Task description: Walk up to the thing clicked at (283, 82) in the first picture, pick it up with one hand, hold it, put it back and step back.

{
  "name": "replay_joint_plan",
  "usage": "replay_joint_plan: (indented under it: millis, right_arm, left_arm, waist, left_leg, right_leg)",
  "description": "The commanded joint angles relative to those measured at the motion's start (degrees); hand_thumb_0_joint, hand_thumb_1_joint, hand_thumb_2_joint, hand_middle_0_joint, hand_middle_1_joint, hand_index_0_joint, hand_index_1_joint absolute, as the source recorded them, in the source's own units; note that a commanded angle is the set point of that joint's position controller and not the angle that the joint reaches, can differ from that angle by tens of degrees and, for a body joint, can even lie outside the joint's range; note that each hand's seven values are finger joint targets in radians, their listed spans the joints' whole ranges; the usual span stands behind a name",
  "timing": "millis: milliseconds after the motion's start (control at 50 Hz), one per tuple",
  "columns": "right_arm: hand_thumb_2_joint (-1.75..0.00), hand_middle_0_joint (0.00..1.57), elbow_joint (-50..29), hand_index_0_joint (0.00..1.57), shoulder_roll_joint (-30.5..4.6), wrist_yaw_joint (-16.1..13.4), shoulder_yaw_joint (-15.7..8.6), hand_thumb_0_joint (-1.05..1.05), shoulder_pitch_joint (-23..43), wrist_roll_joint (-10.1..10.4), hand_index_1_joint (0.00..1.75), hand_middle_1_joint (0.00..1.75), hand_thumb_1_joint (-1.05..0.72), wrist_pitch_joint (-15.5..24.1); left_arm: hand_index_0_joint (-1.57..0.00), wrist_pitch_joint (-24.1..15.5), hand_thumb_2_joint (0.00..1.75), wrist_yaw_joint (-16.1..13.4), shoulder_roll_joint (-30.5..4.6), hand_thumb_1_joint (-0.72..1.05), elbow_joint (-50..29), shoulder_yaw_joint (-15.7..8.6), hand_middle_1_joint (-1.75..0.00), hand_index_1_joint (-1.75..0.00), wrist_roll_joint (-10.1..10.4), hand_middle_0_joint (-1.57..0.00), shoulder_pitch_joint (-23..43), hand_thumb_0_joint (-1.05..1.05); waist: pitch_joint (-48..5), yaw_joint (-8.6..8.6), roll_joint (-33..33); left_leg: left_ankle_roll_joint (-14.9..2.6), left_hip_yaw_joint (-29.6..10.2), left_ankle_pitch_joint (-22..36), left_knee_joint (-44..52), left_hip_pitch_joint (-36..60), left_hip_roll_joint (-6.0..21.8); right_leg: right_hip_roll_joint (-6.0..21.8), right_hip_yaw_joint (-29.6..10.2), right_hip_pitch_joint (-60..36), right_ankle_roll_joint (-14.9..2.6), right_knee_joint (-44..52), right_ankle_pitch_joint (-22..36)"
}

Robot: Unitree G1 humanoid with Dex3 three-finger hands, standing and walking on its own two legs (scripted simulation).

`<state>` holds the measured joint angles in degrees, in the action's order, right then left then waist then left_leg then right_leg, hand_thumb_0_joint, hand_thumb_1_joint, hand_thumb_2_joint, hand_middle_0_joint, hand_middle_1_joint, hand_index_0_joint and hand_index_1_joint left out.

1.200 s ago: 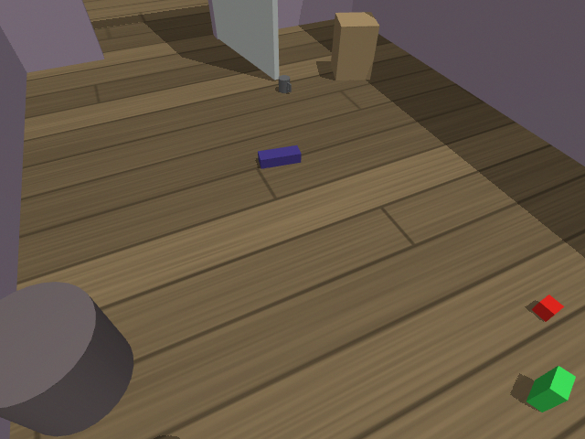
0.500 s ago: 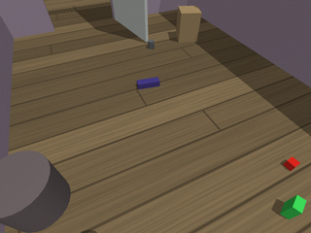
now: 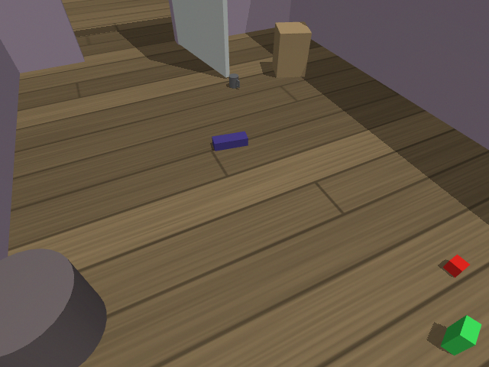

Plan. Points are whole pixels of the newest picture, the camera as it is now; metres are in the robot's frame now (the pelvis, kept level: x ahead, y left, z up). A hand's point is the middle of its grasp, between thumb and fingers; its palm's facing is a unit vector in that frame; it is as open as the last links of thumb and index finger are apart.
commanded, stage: walk up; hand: left
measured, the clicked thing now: (235, 81) +2.35 +0.13 -0.73
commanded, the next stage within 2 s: none
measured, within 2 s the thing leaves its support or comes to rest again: neither
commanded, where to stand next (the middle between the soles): +1.98 -0.08 m, yaw -2 degrees
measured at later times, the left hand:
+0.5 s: hand (149, 362) +0.17 +0.19 -0.14, palm faces +0.03 -0.92 -0.39, open 7.4 cm
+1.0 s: hand (186, 175) +0.65 +0.19 -0.13, palm faces -0.09 -0.92 -0.38, open 7.4 cm
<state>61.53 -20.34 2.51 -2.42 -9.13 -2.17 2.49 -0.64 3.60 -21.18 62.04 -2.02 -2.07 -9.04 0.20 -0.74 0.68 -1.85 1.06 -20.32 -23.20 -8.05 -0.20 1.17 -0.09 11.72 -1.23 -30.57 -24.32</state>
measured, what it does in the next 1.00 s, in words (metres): walks ahead: right foot, then left foot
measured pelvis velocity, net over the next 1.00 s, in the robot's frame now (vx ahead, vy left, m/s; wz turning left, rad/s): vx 0.51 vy -0.09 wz -0.01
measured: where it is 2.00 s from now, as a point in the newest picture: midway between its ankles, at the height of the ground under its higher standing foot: (270, 196)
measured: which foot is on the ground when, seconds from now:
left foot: down 0.00-0.24, up 0.26-0.68, down 0.70-1.00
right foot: up 0.00-0.22, down 0.24-0.72, up 0.74-1.00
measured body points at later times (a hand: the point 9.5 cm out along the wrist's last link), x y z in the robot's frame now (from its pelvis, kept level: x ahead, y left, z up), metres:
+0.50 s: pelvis +0.18 -0.10 +0.00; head +0.16 -0.11 +0.45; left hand +0.17 +0.23 -0.11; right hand +0.30 -0.42 -0.11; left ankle +0.28 +0.04 -0.68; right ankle +0.13 -0.21 -0.75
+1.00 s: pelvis +0.51 -0.09 -0.01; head +0.52 -0.09 +0.44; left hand +0.65 +0.24 -0.10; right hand +0.54 -0.41 -0.13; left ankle +0.43 +0.06 -0.75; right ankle +0.65 -0.25 -0.71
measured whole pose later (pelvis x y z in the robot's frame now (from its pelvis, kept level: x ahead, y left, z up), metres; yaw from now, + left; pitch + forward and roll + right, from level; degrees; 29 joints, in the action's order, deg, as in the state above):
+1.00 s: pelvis +0.51 -0.09 -0.01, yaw -1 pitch -2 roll +2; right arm 53.9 -23.2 3.3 -3.5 -17.6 -0.7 5.2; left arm -4.0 5.6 -26.3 51.3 -2.3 0.3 -9.1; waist 2.4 2.2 2.1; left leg 1.0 6.1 -19.5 -22.7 -1.0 1.9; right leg 7.3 -1.1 32.3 -0.1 -44.7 -12.6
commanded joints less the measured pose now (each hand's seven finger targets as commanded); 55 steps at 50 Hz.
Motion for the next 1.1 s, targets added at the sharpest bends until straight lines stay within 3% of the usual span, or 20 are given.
replay_joint_plan:
  millis: [0, 160, 200, 220, 240, 260, 280, 380, 480, 600, 660, 680, 700, 720, 740, 780, 820, 920, 1000, 1080]
  right_arm:
    - [-0.90, 0.20, -5.81, 0.20, -22.05, -0.24, -7.33, 0.00, -2.71, 0.03, 0.30, 0.30, -0.90, 2.70]
    - [-0.90, 0.20, -10.02, 0.20, -20.08, 1.11, -6.71, 0.00, 9.51, -0.35, 0.30, 0.30, -0.90, 2.29]
    - [-0.90, 0.20, -10.53, 0.20, -16.35, 0.87, -5.53, 0.00, 12.15, -0.90, 0.30, 0.30, -0.90, 1.81]
    - [-0.90, 0.20, -11.04, 0.20, -11.65, 1.02, -4.05, 0.00, 10.73, -0.92, 0.30, 0.30, -0.90, 1.86]
    - [-0.90, 0.20, -12.41, 0.20, -9.82, 1.07, -3.03, 0.00, 10.07, -0.05, 0.30, 0.30, -0.90, 1.67]
    - [-0.90, 0.20, -12.76, 0.20, -14.42, 0.93, -4.20, 0.00, 9.06, 0.58, 0.30, 0.30, -0.90, 1.42]
    - [-0.90, 0.20, -11.41, 0.20, -17.18, 1.10, -4.76, 0.00, 7.08, 0.78, 0.30, 0.30, -0.90, 1.77]
    - [-0.90, 0.20, -7.09, 0.20, -17.06, 3.14, -4.94, 0.00, -0.31, 2.10, 0.30, 0.30, -0.90, 1.57]
    - [-0.90, 0.20, -11.48, 0.20, -16.80, 4.56, -5.36, 0.00, 7.22, 1.21, 0.30, 0.30, -0.90, 0.46]
    - [-0.90, 0.20, -14.51, 0.20, -13.43, 5.02, -4.35, 0.00, 13.79, 1.26, 0.30, 0.30, -0.90, 1.18]
    - [-0.90, 0.20, -10.67, 0.20, -14.74, 3.32, -5.59, 0.00, 0.04, 0.23, 0.30, 0.30, -0.90, 1.78]
    - [-0.90, 0.20, -7.47, 0.20, -18.34, 2.28, -7.04, 0.00, -11.53, -1.10, 0.30, 0.30, -0.90, 2.15]
    - [-0.90, 0.20, -6.61, 0.20, -23.34, 1.13, -9.19, 0.00, -19.22, -1.46, 0.30, 0.30, -0.90, 2.33]
    - [-0.90, 0.20, -8.94, 0.20, -26.70, 0.67, -10.05, 0.00, -17.81, 0.02, 0.30, 0.30, -0.90, 2.61]
    - [-0.90, 0.20, -9.54, 0.20, -25.74, 0.29, -10.47, 0.00, -16.06, 1.61, 0.30, 0.30, -0.90, 2.64]
    - [-0.90, 0.20, -11.20, 0.20, -21.27, -0.63, -7.68, 0.00, -9.54, 1.97, 0.30, 0.30, -0.90, 2.89]
    - [-0.90, 0.20, -11.99, 0.20, -18.65, -0.73, -6.12, 0.00, -6.54, 2.47, 0.30, 0.30, -0.90, 3.50]
    - [-0.90, 0.20, -15.26, 0.20, -18.86, -0.08, -5.34, 0.00, 0.77, 2.14, 0.30, 0.30, -0.90, 5.12]
    - [-0.90, 0.20, -14.24, 0.20, -19.63, 0.38, -5.38, 0.00, -0.28, 1.77, 0.30, 0.30, -0.90, 5.15]
    - [-0.90, 0.20, -13.18, 0.20, -16.70, 0.17, -4.54, 0.00, -3.02, 1.78, 0.30, 0.30, -0.90, 4.38]
  left_arm:
    - [-0.20, -2.89, 0.90, 0.90, -14.62, 0.90, -11.21, -4.20, -0.30, -0.30, 0.01, -0.20, 14.92, 0.00]
    - [-0.20, -2.54, 0.90, 2.88, -15.48, 0.90, -6.44, -5.51, -0.30, -0.30, 0.66, -0.20, -2.31, 0.00]
    - [-0.20, -3.13, 0.90, 1.49, -18.23, 0.90, -1.79, -7.00, -0.30, -0.30, 0.71, -0.20, -15.62, 0.00]
    - [-0.20, -3.71, 0.90, 0.51, -22.33, 0.90, -0.30, -8.45, -0.30, -0.30, -0.01, -0.20, -22.78, 0.00]
    - [-0.20, -4.24, 0.90, -0.29, -24.83, 0.90, -3.09, -8.67, -0.30, -0.30, -0.46, -0.20, -20.04, 0.00]
    - [-0.20, -4.35, 0.90, -0.48, -25.92, 0.90, -6.78, -7.85, -0.30, -0.30, 0.37, -0.20, -10.27, 0.00]
    - [-0.20, -4.80, 0.90, -0.43, -27.04, 0.90, -8.84, -7.59, -0.30, -0.30, 0.91, -0.20, -5.20, 0.00]
    - [-0.20, -6.56, 0.90, -1.01, -20.02, 0.90, -9.71, -5.59, -0.30, -0.30, 1.84, -0.20, 0.61, 0.00]
    - [-0.20, -7.52, 0.90, -1.12, -21.47, 0.90, -10.86, -5.83, -0.30, -0.30, 1.79, -0.20, -1.06, 0.00]
    - [-0.20, -6.33, 0.90, -0.71, -21.37, 0.90, -9.26, -5.71, -0.30, -0.30, 1.49, -0.20, -7.31, 0.00]
    - [-0.20, -5.15, 0.90, -1.36, -20.76, 0.90, -9.98, -5.19, -0.30, -0.30, 2.16, -0.20, -6.21, 0.00]
    - [-0.20, -4.53, 0.90, -1.59, -17.93, 0.90, -10.77, -4.33, -0.30, -0.30, 1.90, -0.20, -8.56, 0.00]
    - [-0.20, -4.54, 0.90, -1.67, -12.89, 0.90, -11.95, -2.45, -0.30, -0.30, 2.11, -0.20, -11.12, 0.00]
    - [-0.20, -4.86, 0.90, -1.98, -14.47, 0.90, -12.85, -2.86, -0.30, -0.30, 3.47, -0.20, -10.88, 0.00]
    - [-0.20, -5.14, 0.90, -2.68, -18.86, 0.90, -12.64, -3.02, -0.30, -0.30, 3.08, -0.20, -5.66, 0.00]
    - [-0.20, -6.08, 0.90, -1.85, -17.04, 0.90, -13.21, -2.21, -0.30, -0.30, 3.56, -0.20, -0.85, 0.00]
    - [-0.20, -5.26, 0.90, -0.85, -14.98, 0.90, -12.35, -2.56, -0.30, -0.30, 4.07, -0.20, -4.09, 0.00]
    - [-0.20, -4.04, 0.90, 1.76, -13.36, 0.90, -14.57, -2.51, -0.30, -0.30, 2.62, -0.20, 0.04, 0.00]
    - [-0.20, -4.13, 0.90, 2.32, -14.15, 0.90, -12.68, -4.08, -0.30, -0.30, 2.03, -0.20, -0.84, 0.00]
    - [-0.20, -4.31, 0.90, 0.92, -18.15, 0.90, -8.60, -7.02, -0.30, -0.30, 1.81, -0.20, -15.57, 0.00]
  waist:
    - [6.44, 5.61, -6.88]
    - [0.40, -4.29, -10.24]
    - [-2.43, -11.19, 1.91]
    - [-3.45, -14.16, 19.01]
    - [0.29, -12.50, 20.70]
    - [4.79, -7.40, 11.99]
    - [8.43, -4.79, 9.87]
    - [5.98, 1.44, 6.42]
    - [8.85, 0.33, 3.60]
    - [4.62, -3.56, 0.99]
    - [-3.73, 2.98, -2.18]
    - [-11.28, 7.38, -7.57]
    - [-15.59, 10.03, -18.14]
    - [-17.85, 9.52, -21.69]
    - [-17.35, 9.40, -13.77]
    - [-8.89, 6.64, -3.08]
    - [-4.01, 2.55, -4.52]
    - [7.27, -0.22, -7.11]
    - [2.79, -0.73, -8.36]
    - [-5.87, -9.63, 4.55]
  left_leg:
    - [-13.90, -29.94, -22.81, 19.37, 10.44, 26.88]
    - [-6.48, -3.85, -21.56, 10.07, -13.34, 11.71]
    - [-4.11, 1.99, -25.01, -9.27, -28.15, 6.20]
    - [-2.56, 7.81, -22.75, -31.73, -37.28, -1.13]
    - [-0.14, -2.82, -15.64, -45.29, -42.57, -3.62]
    - [0.51, -8.24, -8.54, -45.72, -39.25, 0.23]
    - [0.10, -8.75, -5.29, -45.61, -36.67, 3.30]
    - [0.88, -7.76, 8.26, -34.57, -27.01, 5.58]
    - [3.64, -4.52, 14.66, -24.33, -28.08, 6.95]
    - [0.61, 1.94, 16.97, -8.33, -18.62, 6.12]
    - [-1.27, 5.81, 12.71, -1.53, -2.96, 1.40]
    - [-4.80, 3.23, 7.07, -2.97, 14.80, 1.61]
    - [-7.92, -12.94, -3.04, -3.48, 30.20, 11.70]
    - [-15.02, -40.92, 1.86, 2.53, 40.89, 23.90]
    - [-17.50, -41.58, 6.76, 3.36, 37.11, 26.69]
    - [-11.56, -19.17, 22.77, 3.14, 21.51, 19.86]
    - [-9.95, -9.87, 27.81, 5.48, 9.07, 16.86]
    - [-11.22, -2.62, 14.96, 12.81, -6.49, 17.27]
    - [-8.14, 0.81, 9.49, 7.44, -8.58, 13.40]
    - [-3.88, 5.53, 23.39, -23.62, -14.76, 7.51]
  right_leg:
    - [5.57, -5.22, 31.39, -0.02, -14.65, -2.95]
    - [3.10, 5.25, -5.56, 1.90, -3.23, 10.42]
    - [1.35, 6.91, -24.58, 0.71, -1.29, 9.12]
    - [6.81, -3.52, -29.60, -1.42, 8.59, -6.96]
    - [18.84, -27.72, -20.85, -4.05, 20.78, -27.88]
    - [25.48, -37.93, -10.56, -7.30, 30.53, -35.96]
    - [25.13, -39.57, -5.26, -9.58, 32.47, -35.63]
    - [14.47, -10.08, -2.14, -7.05, 26.15, -9.81]
    - [14.69, -4.71, 0.21, -8.55, 29.16, -8.04]
    - [13.52, 2.42, -10.12, -8.29, 23.12, 14.83]
    - [11.53, 6.96, -13.28, -6.65, 0.30, 36.10]
    - [8.14, 8.57, -2.74, -4.41, -17.76, 32.84]
    - [2.43, 7.08, 15.55, -2.33, -32.34, 10.07]
    - [-6.82, 2.20, 32.27, -0.70, -40.59, -6.92]
    - [-0.26, -5.89, 33.34, -2.37, -42.56, -4.13]
    - [2.96, -9.76, 28.67, -1.87, -39.83, 3.35]
    - [5.00, -6.51, 21.88, -0.67, -34.55, 6.11]
    - [8.20, -1.91, 17.82, 1.66, -13.50, 10.69]
    - [4.21, 4.10, 4.14, 0.26, -6.57, 23.23]
    - [0.83, 4.41, -19.36, -3.05, -4.19, 13.68]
